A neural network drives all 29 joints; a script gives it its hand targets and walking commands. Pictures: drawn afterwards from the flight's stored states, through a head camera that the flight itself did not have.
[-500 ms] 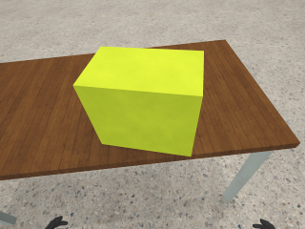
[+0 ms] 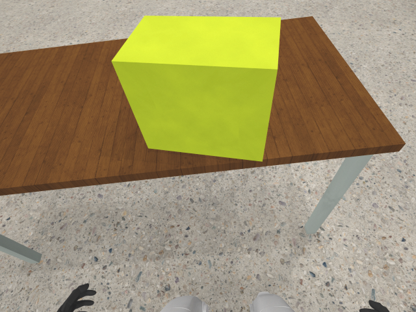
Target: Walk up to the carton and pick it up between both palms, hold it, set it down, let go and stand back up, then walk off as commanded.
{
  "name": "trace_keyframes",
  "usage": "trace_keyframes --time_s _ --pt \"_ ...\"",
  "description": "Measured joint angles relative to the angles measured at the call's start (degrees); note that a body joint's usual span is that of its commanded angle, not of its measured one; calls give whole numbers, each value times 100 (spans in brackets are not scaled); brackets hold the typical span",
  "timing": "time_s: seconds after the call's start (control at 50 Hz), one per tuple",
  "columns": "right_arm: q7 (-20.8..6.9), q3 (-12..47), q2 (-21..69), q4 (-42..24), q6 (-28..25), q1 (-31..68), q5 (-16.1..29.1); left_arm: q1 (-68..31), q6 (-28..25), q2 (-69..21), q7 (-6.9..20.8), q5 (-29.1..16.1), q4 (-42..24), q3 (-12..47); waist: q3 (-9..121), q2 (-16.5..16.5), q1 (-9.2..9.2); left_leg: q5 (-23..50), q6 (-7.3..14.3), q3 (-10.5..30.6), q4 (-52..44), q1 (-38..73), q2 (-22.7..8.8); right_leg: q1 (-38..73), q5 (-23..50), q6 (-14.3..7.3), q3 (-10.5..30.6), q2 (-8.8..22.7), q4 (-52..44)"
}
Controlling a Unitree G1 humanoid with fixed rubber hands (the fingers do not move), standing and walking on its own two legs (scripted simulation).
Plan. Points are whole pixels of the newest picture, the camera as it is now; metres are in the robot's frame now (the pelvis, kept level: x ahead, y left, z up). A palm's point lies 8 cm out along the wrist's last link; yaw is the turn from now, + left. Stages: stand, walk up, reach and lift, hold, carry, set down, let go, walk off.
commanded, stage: walk off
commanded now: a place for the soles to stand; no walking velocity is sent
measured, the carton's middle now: (205, 91) +0.57 +0.03 +0.08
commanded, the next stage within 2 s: stand in 1.34 s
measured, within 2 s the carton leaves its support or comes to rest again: neither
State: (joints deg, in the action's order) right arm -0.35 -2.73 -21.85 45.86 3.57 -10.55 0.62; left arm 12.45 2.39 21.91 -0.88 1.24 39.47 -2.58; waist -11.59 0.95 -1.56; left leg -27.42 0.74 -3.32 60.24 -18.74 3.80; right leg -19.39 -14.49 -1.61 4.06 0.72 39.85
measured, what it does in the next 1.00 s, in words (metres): walks backwards: left foot, then right foot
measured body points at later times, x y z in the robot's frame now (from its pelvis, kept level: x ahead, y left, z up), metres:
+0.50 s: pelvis -0.16 +0.02 -0.03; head -0.09 +0.05 +0.41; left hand -0.02 +0.34 -0.15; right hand -0.04 -0.31 -0.11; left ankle +0.00 +0.12 -0.72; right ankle -0.18 -0.12 -0.68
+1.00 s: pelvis -0.32 +0.01 -0.03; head -0.28 -0.03 +0.42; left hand -0.18 +0.34 -0.08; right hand -0.27 -0.32 -0.16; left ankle -0.37 +0.11 -0.67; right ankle -0.17 -0.12 -0.72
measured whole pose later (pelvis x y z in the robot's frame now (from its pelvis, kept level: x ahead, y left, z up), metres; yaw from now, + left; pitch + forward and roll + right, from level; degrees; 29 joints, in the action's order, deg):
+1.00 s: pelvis -0.32 +0.01 -0.03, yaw +1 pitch -8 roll +1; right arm 0.8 -2.7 -25.5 44.7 3.8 -17.8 0.6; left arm 8.7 2.6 24.6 -0.4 1.5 40.8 -2.6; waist -13.4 4.3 -1.6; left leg -28.7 3.5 2.7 67.4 -16.9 5.8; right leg -26.4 -13.1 -1.7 4.8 -1.2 46.8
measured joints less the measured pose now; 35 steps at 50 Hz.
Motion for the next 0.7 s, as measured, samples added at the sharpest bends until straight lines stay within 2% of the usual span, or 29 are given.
trace_keyframes --time_s 0.06,0.08,0.14,0.2,0.26,0.42,0.54,0.58,0.62,0.64,0.66,0.7 --pt "0 0 -13 -2 -20 -93 0 -83 45 59 0 0 0 0 3 -76 -7 241 0 18 -1369 442 -268 -227 -39 0 -9 -14 352" --pt "0 0 -15 2 -30 -111 0 -128 70 88 0 0 4 -2 -50 -124 2 300 26 13 -1559 495 -293 -343 -223 -1 23 -25 632" --pt "2 -1 9 2 -31 -167 0 -154 210 125 -12 0 28 0 -221 -319 -1 322 204 13 -1141 434 -238 -458 -1237 -1 174 -285 2025" --pt "43 -1 4 -1 -56 -65 0 -90 257 143 -16 0 75 0 -193 -343 3 472 245 10 -1140 331 -360 -474 -1223 0 180 -679 3200" --pt "58 0 5 -2 -96 82 0 -89 262 219 -15 0 75 -1 -118 -377 8 679 256 4 -1141 -63 -385 -479 -982 0 189 -749 3620" --pt "58 0 6 -109 -180 417 0 -62 262 549 -15 0 102 0 -113 -352 9 1255 278 4 -1141 -1063 -618 -485 -1216 0 192 -747 3289" --pt "58 1 6 -113 -180 473 0 -59 223 575 32 -1 134 1 -110 -325 10 1661 278 1 -1141 -1565 -815 -388 -1707 0 193 -742 2003" --pt "58 1 6 -112 -148 503 0 -44 189 561 67 0 175 2 -154 -269 7 1788 278 5 -1140 -1652 -877 -326 -1555 1 156 -735 1614" --pt "58 0 8 -108 -85 483 0 -23 177 485 113 -1 218 2 -260 -120 7 1601 278 23 -1115 -1584 -958 -323 -1313 0 72 -781 1695" --pt "65 -1 9 -108 -36 452 -1 36 160 461 129 0 222 1 -251 -115 11 1073 279 42 -987 -1583 -881 -322 -1297 -1 69 -733 1733" --pt "90 -2 3 -108 -3 404 -1 77 155 446 131 4 231 0 -226 -163 17 565 279 141 -652 -1642 -643 -322 -1274 -5 80 -612 1742" --pt "138 -2 -64 -109 24 344 -1 82 148 377 130 22 255 0 -201 -167 18 412 279 399 217 -1785 -118 -327 -1077 -6 89 -388 1598"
